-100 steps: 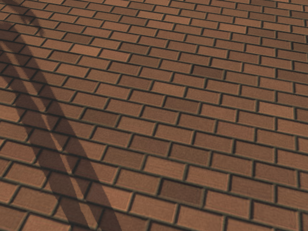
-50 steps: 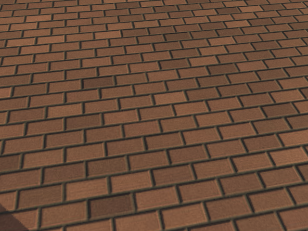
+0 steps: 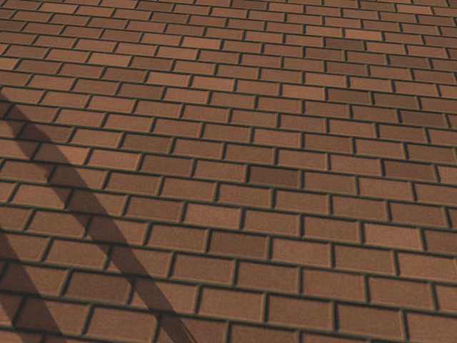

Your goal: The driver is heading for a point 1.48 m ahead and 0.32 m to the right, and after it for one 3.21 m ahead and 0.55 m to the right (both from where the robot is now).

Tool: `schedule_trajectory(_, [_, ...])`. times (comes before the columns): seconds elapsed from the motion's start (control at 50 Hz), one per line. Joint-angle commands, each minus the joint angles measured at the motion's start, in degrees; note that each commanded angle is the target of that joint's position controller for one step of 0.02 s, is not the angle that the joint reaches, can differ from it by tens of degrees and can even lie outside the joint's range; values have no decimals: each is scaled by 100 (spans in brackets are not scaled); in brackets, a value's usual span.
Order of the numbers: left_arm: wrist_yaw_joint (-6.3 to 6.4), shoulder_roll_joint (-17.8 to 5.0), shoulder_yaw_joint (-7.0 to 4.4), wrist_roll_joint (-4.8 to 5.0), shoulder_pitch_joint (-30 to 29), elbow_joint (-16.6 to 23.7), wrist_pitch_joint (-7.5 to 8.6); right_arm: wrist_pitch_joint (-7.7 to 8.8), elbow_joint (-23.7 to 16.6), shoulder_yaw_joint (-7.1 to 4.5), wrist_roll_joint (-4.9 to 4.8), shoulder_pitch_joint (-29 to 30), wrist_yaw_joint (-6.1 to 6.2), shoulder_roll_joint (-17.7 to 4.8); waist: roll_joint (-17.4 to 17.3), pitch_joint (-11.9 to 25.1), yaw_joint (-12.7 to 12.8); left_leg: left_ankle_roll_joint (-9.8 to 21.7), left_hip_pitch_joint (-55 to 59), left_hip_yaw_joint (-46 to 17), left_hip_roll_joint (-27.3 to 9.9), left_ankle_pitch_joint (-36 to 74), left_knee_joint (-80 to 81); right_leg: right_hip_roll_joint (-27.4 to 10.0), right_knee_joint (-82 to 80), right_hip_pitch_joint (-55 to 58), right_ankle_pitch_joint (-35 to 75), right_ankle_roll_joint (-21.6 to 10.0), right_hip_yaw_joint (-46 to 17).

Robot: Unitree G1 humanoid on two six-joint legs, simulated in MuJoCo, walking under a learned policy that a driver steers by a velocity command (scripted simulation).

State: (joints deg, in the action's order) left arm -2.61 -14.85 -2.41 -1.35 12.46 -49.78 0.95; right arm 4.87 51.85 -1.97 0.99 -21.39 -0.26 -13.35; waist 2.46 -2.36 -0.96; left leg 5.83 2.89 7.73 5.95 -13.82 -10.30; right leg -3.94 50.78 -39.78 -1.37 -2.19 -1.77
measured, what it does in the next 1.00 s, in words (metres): walks ahead, turning right: right foot, then left foot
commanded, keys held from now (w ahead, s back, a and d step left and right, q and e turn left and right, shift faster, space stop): w+e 0.24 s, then e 0.38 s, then no key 0.38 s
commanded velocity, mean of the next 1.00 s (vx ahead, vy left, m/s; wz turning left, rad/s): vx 0.23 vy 0.00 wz -0.42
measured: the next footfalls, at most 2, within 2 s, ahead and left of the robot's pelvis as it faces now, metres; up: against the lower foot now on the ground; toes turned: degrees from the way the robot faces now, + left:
right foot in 0.20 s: +0.26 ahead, -0.08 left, +0.00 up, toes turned -10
left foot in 0.68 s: +0.50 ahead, +0.02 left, +0.00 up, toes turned -27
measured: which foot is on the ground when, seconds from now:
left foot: down 0.00-0.20, up 0.22-0.66, down 0.68-1.00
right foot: up 0.00-0.18, down 0.20-0.68, up 0.70-1.00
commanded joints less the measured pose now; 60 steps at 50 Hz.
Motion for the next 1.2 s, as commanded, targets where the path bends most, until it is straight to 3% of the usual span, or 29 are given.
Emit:
schedule_trajectory(0.02, [-61,-107,48,-28,-763,526,91,105,-147,-67,-11,-110,83,-570,-526,-415,-123,52,-351,-154,-1598,3177,368,93,-763,83,434,-32,454])
schedule_trajectory(0.1, [-83,-122,87,-32,-1022,713,99,40,78,-60,25,-364,205,-749,-604,-264,-105,-86,463,158,-1780,5255,-322,461,-1527,517,-113,-337,966])
schedule_trajectory(0.16, [-6,-407,-35,-57,30,452,91,-76,85,-122,87,-199,302,-1046,-880,396,416,-149,616,311,-1942,7026,-2121,947,-1651,1725,-1029,-762,1109])
schedule_trajectory(0.18, [32,-603,-140,-92,755,240,131,-110,33,-138,92,-111,291,-1116,-839,777,743,-126,197,329,-1928,6365,-3245,1020,-2020,2674,-1076,-965,904])
schedule_trajectory(0.2, [115,-975,-300,-172,1567,69,139,-86,-136,-121,46,97,245,-1080,-396,1230,1196,-162,-911,453,-1680,4536,-4996,331,-2445,3997,-1352,-1348,-70])
schedule_trajectory(0.22, [190,-1601,-496,-88,1324,207,47,-6,-500,-25,-46,-179,103,-450,1333,1747,646,-560,-3693,201,-261,-1333,-7449,-1464,-2665,5976,-697,-2390,-3337])
schedule_trajectory(0.24, [176,-1491,-497,116,1299,196,11,64,-640,-73,30,332,76,-875,146,1833,866,-474,-4596,-1036,-327,-1335,-7891,-1536,-3179,6017,-633,-2629,-3941])
schedule_trajectory(0.28, [249,-902,-353,117,627,215,32,181,-763,-37,-66,597,72,-808,-543,333,352,-488,-4384,-1095,-907,-619,-6864,-1268,-3422,4230,1252,-2084,-2462])
schedule_trajectory(0.3, [265,-736,-300,126,425,230,79,90,-777,-49,2,613,93,-776,-695,88,126,-575,-4023,-1110,-1031,-655,-6428,-946,-3407,3637,2139,-1833,-1926])
schedule_trajectory(0.34, [247,-686,-249,137,255,279,172,-179,-749,-25,147,375,96,-668,-563,140,-106,-755,-3382,-1009,-1010,-674,-5893,-545,-3409,2991,3159,-1621,-1276])
schedule_trajectory(0.38, [218,-912,-298,116,315,250,229,-312,-825,2,142,358,81,-553,-327,278,-182,-869,-3255,-843,-901,-448,-5307,-256,-3314,2834,3922,-1503,-965])
schedule_trajectory(0.46, [245,-946,-313,131,550,244,113,-378,-1103,32,84,972,101,-553,79,515,70,-933,-3234,-698,-752,330,-4159,101,-3001,2970,4100,-1031,-807])
schedule_trajectory(0.58, [356,-1030,-370,43,841,304,-112,-354,-1375,42,2,1654,165,-782,254,476,433,-787,-3382,-954,-578,348,-3188,-112,-2421,3650,3486,-831,-1589])
schedule_trajectory(0.64, [377,-1097,-401,25,399,479,-139,-251,-1209,3,-4,1022,218,-950,322,436,78,-541,-2426,-1053,-454,298,-2037,-12,-1887,3461,2938,-580,-1939])
schedule_trajectory(0.66, [364,-1052,-380,107,203,541,-98,-174,-1091,-14,54,586,251,-987,186,523,-199,-399,-1577,-1098,-572,1202,-1276,239,-1390,3136,2600,-368,-1848])
schedule_trajectory(0.68, [346,-713,-273,195,371,728,-32,-114,-1108,-93,111,187,314,-1399,-741,1137,-214,-32,-427,-2248,-1917,3126,-1267,650,-125,2605,836,-100,-1356])
schedule_trajectory(0.7, [384,-534,-274,216,1227,680,-85,-247,-1216,-152,2,392,298,-1674,-1845,1641,198,1016,197,-3865,-3235,5446,-1258,1731,1100,1669,-3811,53,-533])
schedule_trajectory(0.72, [417,-849,-299,-26,1411,435,-170,-341,-1202,-128,-97,401,257,-1349,-1229,1584,255,1335,-184,-4145,-3241,4772,-1224,1339,1866,1430,-3861,58,-559])
schedule_trajectory(0.74, [394,-923,-327,-70,1027,365,-233,-364,-1261,-19,-87,656,250,-931,-638,1014,219,1165,-700,-3420,-2805,3926,-1140,1189,2046,1372,-3374,108,-639])
schedule_trajectory(0.76, [361,-863,-317,-45,732,415,-287,-401,-1285,44,-38,951,245,-743,-511,730,250,884,-1099,-2789,-2394,3156,-966,1062,1835,1409,-3037,182,-620])
schedule_trajectory(0.82, [260,-679,-231,42,674,411,-427,-411,-1184,37,57,1110,230,-797,-1117,545,294,571,-1586,-1824,-1709,2670,-739,1046,1283,1801,-2543,392,-400])
schedule_trajectory(0.96, [288,-494,-19,72,237,326,-506,-503,-878,-40,65,869,132,-1001,-1334,556,60,584,-1683,-1938,-1720,591,-535,799,-1210,2657,-2404,228,69])
schedule_trajectory(1.0, [304,-427,24,58,440,165,-438,-587,-825,-59,20,912,122,-1036,-1172,465,214,422,-1978,-1934,-1656,200,-653,779,-2287,3218,-1708,79,226])
schedule_trajectory(1.04, [353,-632,37,-39,320,163,-301,-597,-742,-42,-3,673,122,-920,-607,269,166,-101,-2544,-1850,-1499,-233,-875,282,-3323,3699,-1266,-172,-525])
schedule_trajectory(1.06, [394,-991,-8,-85,93,251,-240,-569,-849,28,-82,644,95,-630,368,270,-17,-413,-2707,-1282,-952,-560,-1371,-641,-3714,3378,-1660,-485,-1742])
schedule_trajectory(1.08, [360,-731,87,-21,-224,214,-183,-592,-760,44,-76,791,109,-584,580,32,-61,-491,-1695,-945,-679,-424,-1518,-1015,-3901,2075,-1730,-691,-1860])
schedule_trajectory(1.12, [370,-443,187,6,-461,123,-85,-577,-537,57,-33,740,86,-525,380,-104,-186,-487,-1011,-1076,-775,395,-1198,-423,-3832,1818,-2107,-312,-1300])
schedule_trajectory(1.16, [417,-523,182,56,-207,-59,-41,-510,-373,18,16,621,59,-688,470,-59,-144,-472,-925,-1207,-940,760,-1064,-153,-3784,2053,-1935,-142,-1076])
schedule_trajectory(1.2, [419,-491,178,89,27,-225,-39,-468,-152,23,-19,484,49,-705,178,-86,-79,-437,-1134,-1270,-1007,693,-1004,-73,-3713,2362,-1716,-155,-971])
Keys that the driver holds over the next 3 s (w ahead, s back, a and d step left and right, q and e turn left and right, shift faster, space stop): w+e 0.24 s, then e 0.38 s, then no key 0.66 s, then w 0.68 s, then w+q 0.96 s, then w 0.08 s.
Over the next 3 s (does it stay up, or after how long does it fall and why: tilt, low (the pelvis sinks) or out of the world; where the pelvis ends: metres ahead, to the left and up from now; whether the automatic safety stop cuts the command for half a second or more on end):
stays up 1.13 -0.28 0.00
